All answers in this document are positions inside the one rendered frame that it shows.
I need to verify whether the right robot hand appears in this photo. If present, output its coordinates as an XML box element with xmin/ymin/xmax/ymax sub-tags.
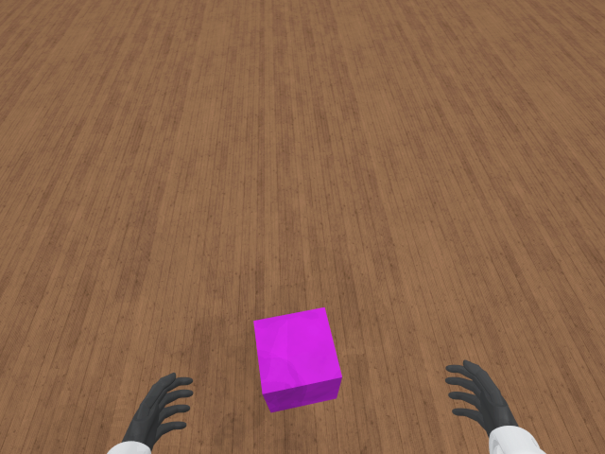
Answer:
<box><xmin>445</xmin><ymin>360</ymin><xmax>519</xmax><ymax>438</ymax></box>

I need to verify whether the carton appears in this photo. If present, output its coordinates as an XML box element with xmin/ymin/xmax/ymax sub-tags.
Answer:
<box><xmin>253</xmin><ymin>307</ymin><xmax>342</xmax><ymax>412</ymax></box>

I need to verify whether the right robot forearm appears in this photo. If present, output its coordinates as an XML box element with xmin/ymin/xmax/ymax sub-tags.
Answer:
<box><xmin>489</xmin><ymin>426</ymin><xmax>546</xmax><ymax>454</ymax></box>

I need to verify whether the left robot hand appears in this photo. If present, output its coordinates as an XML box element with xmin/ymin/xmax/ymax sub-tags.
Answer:
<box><xmin>122</xmin><ymin>373</ymin><xmax>193</xmax><ymax>451</ymax></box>

